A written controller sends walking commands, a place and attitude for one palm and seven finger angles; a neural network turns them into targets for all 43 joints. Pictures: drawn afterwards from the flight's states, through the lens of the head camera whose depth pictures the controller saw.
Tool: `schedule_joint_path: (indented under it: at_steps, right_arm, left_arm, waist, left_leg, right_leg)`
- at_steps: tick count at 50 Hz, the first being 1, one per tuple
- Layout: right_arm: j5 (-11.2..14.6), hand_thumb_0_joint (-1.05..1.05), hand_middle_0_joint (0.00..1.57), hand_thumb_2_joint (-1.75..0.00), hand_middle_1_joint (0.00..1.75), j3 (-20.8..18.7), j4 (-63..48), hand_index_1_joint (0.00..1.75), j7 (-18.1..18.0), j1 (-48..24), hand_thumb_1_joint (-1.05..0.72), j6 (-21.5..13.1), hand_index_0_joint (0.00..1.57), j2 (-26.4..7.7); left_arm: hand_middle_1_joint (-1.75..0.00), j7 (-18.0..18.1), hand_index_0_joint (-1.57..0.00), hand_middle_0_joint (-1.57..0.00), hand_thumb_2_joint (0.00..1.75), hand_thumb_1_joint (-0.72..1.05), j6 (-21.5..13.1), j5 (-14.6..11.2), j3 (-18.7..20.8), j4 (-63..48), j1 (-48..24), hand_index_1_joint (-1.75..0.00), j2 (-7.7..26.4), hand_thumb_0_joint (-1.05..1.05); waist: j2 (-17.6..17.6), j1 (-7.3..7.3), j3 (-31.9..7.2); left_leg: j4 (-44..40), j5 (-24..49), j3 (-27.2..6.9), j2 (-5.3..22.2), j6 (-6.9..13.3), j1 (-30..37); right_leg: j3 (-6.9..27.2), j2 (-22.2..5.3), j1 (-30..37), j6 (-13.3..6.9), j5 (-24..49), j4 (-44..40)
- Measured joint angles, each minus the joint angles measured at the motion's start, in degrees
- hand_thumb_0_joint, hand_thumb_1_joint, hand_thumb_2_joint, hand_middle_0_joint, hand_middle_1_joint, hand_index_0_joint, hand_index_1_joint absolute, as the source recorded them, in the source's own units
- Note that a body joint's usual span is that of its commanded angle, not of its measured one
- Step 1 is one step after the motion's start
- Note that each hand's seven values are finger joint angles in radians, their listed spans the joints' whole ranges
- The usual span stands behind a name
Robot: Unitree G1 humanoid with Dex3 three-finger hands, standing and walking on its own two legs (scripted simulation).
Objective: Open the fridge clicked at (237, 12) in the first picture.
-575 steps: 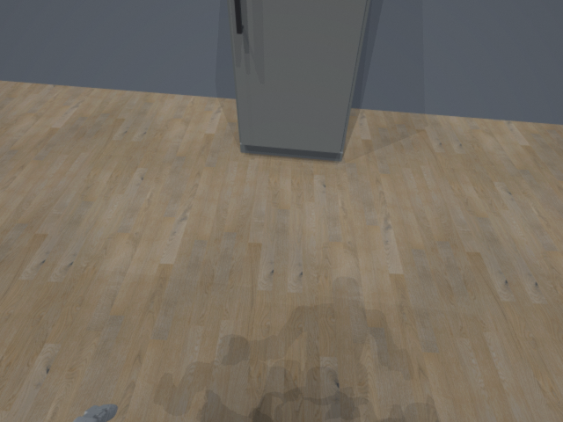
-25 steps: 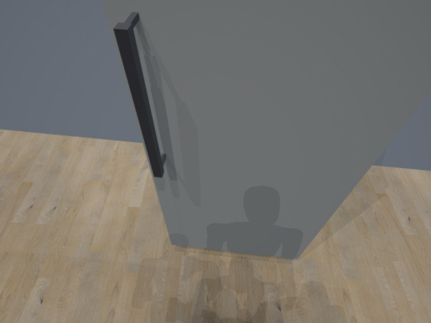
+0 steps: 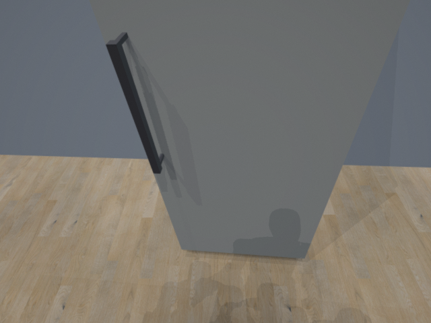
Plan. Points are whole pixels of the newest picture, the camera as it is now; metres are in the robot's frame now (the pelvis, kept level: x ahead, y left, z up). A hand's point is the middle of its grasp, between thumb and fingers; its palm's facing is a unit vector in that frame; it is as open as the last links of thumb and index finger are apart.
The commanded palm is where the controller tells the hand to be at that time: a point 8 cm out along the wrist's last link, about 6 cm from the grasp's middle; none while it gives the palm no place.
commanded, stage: come to a stop and stand still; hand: left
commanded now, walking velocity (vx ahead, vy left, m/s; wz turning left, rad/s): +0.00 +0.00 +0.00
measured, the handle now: (143, 114) +0.54 +0.20 +0.12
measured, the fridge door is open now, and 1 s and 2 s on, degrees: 0 0 0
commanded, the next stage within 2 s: none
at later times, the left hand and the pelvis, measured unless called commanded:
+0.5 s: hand out of the picture +0.02 +0.16 -0.16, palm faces +0.04 -0.97 -0.24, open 7.3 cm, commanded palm none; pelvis -0.03 -0.03 +0.00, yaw +1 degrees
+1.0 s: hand out of the picture -0.06 +0.15 -0.17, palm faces +0.10 -0.97 -0.23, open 7.4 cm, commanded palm none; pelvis -0.09 -0.04 -0.01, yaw +1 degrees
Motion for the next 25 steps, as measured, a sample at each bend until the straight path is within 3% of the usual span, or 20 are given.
schedule_joint_path:
  at_steps: [10,25]
  right_arm:
    - [-0.02,0.01,0.20,-0.90,0.30,0.46,4.79,0.30,-0.17,4.61,-0.91,0.00,0.20,-0.38]
    - [-0.11,0.01,0.20,-0.90,0.30,1.30,6.71,0.30,-0.37,5.19,-0.91,-0.50,0.20,4.92]
  left_arm:
    - [-0.30,0.06,-0.20,-0.20,0.90,0.90,-0.59,-0.25,0.01,1.73,-1.40,-0.30,-0.39,0.00]
    - [-0.30,0.25,-0.20,-0.20,0.90,0.92,-0.46,-0.18,0.67,3.28,-2.35,-0.30,-2.06,0.00]
  waist:
    - [-0.97,-1.05,0.05]
    - [-2.62,-1.20,-0.47]
  left_leg:
    - [-2.34,2.32,-1.17,0.72,-0.95,-0.16]
    - [-0.86,1.30,-2.85,0.98,-1.28,-2.65]
  right_leg:
    - [-0.67,1.06,0.56,-1.03,2.38,-3.39]
    - [-1.36,1.87,-0.84,-1.57,2.25,-4.06]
